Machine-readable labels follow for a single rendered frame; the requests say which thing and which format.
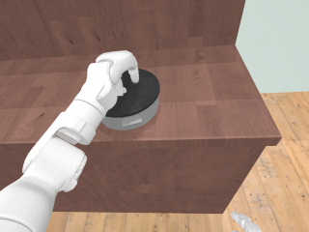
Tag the pot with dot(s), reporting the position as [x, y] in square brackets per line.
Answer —
[132, 122]

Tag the table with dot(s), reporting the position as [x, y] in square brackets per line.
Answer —
[211, 123]

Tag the lid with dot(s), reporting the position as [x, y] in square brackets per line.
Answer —
[138, 97]

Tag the left robot forearm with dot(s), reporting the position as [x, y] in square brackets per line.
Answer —
[79, 122]

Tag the robot right hand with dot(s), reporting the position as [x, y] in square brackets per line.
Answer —
[245, 222]

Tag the robot left hand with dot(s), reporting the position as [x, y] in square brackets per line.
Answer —
[128, 63]

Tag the knob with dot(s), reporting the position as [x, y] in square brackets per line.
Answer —
[125, 79]

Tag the robot left upper arm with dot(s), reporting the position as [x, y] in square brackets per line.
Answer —
[26, 205]

